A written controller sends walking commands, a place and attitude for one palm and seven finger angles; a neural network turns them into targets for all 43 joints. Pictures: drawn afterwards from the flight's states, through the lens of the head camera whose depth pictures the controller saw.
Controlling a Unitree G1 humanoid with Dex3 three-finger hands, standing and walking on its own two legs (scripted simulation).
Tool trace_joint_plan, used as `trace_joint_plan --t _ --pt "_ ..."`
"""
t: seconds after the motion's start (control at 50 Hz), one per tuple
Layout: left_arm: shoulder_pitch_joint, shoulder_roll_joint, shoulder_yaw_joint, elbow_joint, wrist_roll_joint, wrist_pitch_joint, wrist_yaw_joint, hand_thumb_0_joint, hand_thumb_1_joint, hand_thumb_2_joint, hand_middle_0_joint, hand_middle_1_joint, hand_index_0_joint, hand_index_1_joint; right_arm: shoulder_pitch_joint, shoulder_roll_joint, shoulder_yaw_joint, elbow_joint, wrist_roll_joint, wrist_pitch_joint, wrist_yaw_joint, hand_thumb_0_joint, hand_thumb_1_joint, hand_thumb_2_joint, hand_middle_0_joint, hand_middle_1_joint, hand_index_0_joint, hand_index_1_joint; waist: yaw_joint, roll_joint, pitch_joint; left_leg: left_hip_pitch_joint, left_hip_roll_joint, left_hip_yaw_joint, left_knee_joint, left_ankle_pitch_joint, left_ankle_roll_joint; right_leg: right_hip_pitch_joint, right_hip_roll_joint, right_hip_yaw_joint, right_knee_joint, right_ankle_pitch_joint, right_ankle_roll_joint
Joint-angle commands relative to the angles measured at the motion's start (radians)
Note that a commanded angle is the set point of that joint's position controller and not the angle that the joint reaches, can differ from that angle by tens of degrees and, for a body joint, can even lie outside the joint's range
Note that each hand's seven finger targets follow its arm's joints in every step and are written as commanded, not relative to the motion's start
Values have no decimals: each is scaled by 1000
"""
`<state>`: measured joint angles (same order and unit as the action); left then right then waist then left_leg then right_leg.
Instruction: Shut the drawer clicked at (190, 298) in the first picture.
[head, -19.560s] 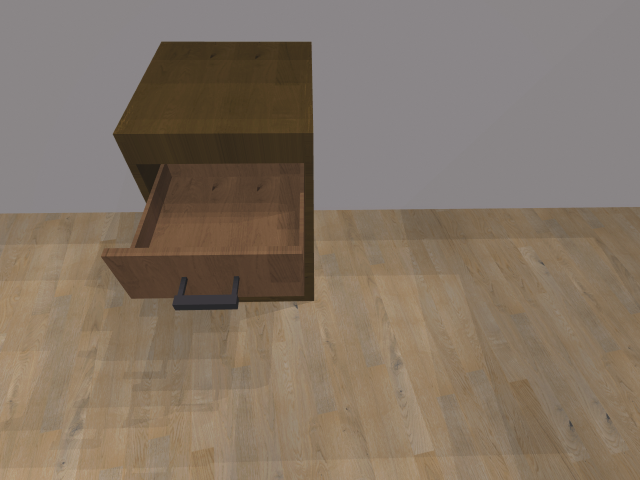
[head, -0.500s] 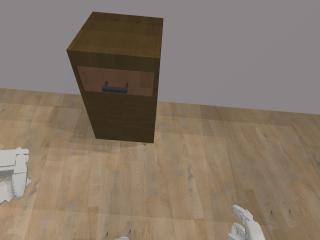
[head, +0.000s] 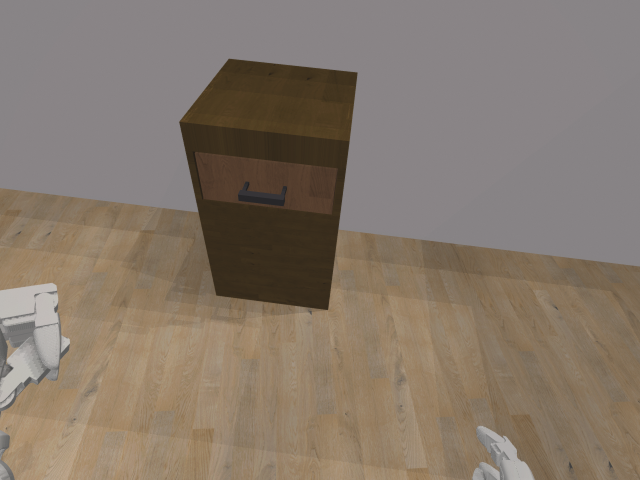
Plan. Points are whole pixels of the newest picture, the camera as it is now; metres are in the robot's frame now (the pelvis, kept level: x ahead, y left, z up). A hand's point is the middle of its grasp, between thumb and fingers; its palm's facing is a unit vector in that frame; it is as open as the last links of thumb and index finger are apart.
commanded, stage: stop stepping back and stand still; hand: left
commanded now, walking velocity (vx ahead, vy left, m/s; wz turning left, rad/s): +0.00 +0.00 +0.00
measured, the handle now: (263, 192) +0.88 +0.19 -0.20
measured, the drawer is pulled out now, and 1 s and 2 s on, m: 0.00 0.00 0.00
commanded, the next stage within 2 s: let the arm hang, fingers relaxed in 0.02 s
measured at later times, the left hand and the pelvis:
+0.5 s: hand out of the picture +0.05 +0.21 -0.16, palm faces +0.03 -0.97 -0.23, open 3.5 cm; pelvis +0.00 +0.00 +0.01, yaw +1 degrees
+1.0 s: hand out of the picture -0.03 +0.17 -0.16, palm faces +0.01 -0.98 -0.17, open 7.2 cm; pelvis -0.01 +0.01 +0.02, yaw -1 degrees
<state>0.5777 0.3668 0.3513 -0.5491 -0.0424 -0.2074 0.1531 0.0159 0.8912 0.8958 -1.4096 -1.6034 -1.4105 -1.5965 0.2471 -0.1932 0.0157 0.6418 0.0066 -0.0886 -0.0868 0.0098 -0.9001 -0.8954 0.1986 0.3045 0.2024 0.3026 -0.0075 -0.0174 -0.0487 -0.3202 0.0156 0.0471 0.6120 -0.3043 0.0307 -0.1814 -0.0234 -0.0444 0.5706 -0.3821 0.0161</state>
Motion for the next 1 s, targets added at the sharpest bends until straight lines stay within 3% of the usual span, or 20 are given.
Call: trace_joint_plan --t 0.0,0.02,0.04,0.08,0.1,0.12,0.14,0.16,0.2,0.22,0.26,0.3,0.34,0.4,0.46,0.54,0.7,0.98 --pt "-81 177 110 -272 10 -66 9 0 900 900 -1400 -1600 -1400 -1600 -121 -106 -27 -180 -11 -80 -11 0 -900 -900 200 300 200 300 -14 233 15 201 214 -336 -321 173 87 -222 11 10 82 28 -11" --pt "-96 184 110 -297 10 -71 3 0 900 900 -1400 -1600 -1400 -1600 -122 -108 -26 -177 -20 -91 -8 0 -900 -900 200 300 200 300 -8 226 15 206 220 -338 -322 274 82 -229 4 16 104 -11 -8" --pt "-78 183 110 -301 12 -71 3 0 900 900 -1400 -1600 -1400 -1600 -114 -108 -26 -171 -20 -99 -2 0 -900 -900 200 300 200 300 -1 180 -10 214 222 -302 -304 349 79 -193 3 20 79 -35 -7" --pt "-16 175 115 -297 11 -65 6 0 900 900 -1400 -1600 -1400 -1600 -111 -116 -26 -171 -14 -106 7 0 -900 -900 200 300 200 300 10 145 -49 200 188 -190 -236 404 60 -89 -1 11 -72 52 -8" --pt "-93 -52 -244 632 105 124 -119 0 900 900 -1400 -1600 -1400 -1600 -126 -263 -99 80 -14 -94 86 0 -900 -900 200 300 200 300 -23 81 -27 114 113 -119 -28 619 37 -133 -77 34 28 462 -16" --pt "-45 -89 -252 676 87 202 -133 0 900 900 -1360 -1557 -1360 -1557 -49 -154 -95 58 -2 -27 86 0 -900 -900 200 300 200 300 -6 3 -135 150 88 -54 7 607 1 -46 -107 93 -38 646 -16" --pt "-52 -62 -260 669 84 214 -138 0 900 900 -1320 -1513 -1320 -1513 -27 -143 -85 29 4 -9 89 0 -900 -900 200 300 200 300 -15 -10 -128 106 75 -50 12 418 -16 -28 -136 105 -45 654 -31" --pt "-110 -58 -263 711 79 204 -146 0 900 900 -1280 -1470 -1280 -1470 -20 -125 -74 46 1 1 93 0 -900 -900 200 300 200 300 -17 -69 -97 63 77 -67 -5 266 -8 -73 -140 103 -44 501 -41" --pt "-172 -39 -265 807 83 202 -147 0 900 900 -1200 -1383 -1200 -1383 -14 -125 -58 48 -18 31 94 0 -900 -900 200 300 200 300 -7 -222 -62 12 58 -81 -7 227 10 -34 -119 77 -47 451 -48" --pt "-206 -32 -267 865 83 204 -145 0 900 900 -1160 -1340 -1160 -1340 -24 -127 -57 53 -24 38 95 0 -900 -900 200 300 200 300 -7 -250 -38 -10 51 -85 -23 247 11 -20 -119 72 -44 476 -52" --pt "-229 -26 -276 986 77 206 -139 0 900 900 -1080 -1253 -1080 -1253 -52 -134 -55 77 -35 50 88 0 -900 -900 200 300 200 300 7 -219 -21 25 49 -87 -47 339 16 -4 -120 76 -55 554 -48" --pt "-255 -24 -287 1096 69 210 -132 0 900 900 -1000 -1167 -1000 -1167 -49 -137 -51 114 -37 58 82 0 -900 -900 200 300 200 300 6 -42 -2 82 58 -102 -96 431 20 -14 -104 78 -64 490 -41" --pt "-265 -27 -298 1194 63 213 -128 0 900 900 -920 -1080 -920 -1080 -45 -127 -42 160 -34 64 78 0 -900 -900 200 300 200 300 14 121 35 83 75 -119 -155 444 28 -19 -75 68 -90 322 -37" --pt "-226 -60 -296 1323 58 209 -125 0 900 900 -800 -950 -800 -950 -20 -104 -41 217 -32 69 68 0 -900 -900 200 300 200 300 19 218 4 125 84 -128 -194 374 33 6 -64 58 -143 222 -43" --pt "-236 -53 -308 1409 56 207 -130 0 900 900 -680 -820 -680 -820 7 -99 -42 264 -23 77 64 0 -900 -900 200 300 200 300 13 152 -21 160 87 -129 -207 297 34 24 -67 52 -185 210 -49" --pt "-246 -60 -320 1498 56 207 -131 0 900 900 -520 -647 -520 -647 40 -102 -46 321 -20 84 63 0 -900 -900 200 300 200 300 6 41 56 145 95 -138 -256 192 34 -11 -67 52 -225 161 -55" --pt "-208 -81 -339 1618 54 205 -123 0 900 900 -200 -300 -200 -300 85 -78 -44 412 -16 87 58 0 -900 -900 200 300 200 300 2 -1 119 165 88 -121 -294 122 29 -55 -71 60 -256 116 -56" --pt "-171 -141 -337 1676 56 200 -113 0 900 900 -200 -300 -200 -300 128 -13 -46 480 -19 87 52 0 -900 -900 200 300 200 300 1 23 173 132 73 -105 -313 67 21 -83 -64 63 -260 82 -57"
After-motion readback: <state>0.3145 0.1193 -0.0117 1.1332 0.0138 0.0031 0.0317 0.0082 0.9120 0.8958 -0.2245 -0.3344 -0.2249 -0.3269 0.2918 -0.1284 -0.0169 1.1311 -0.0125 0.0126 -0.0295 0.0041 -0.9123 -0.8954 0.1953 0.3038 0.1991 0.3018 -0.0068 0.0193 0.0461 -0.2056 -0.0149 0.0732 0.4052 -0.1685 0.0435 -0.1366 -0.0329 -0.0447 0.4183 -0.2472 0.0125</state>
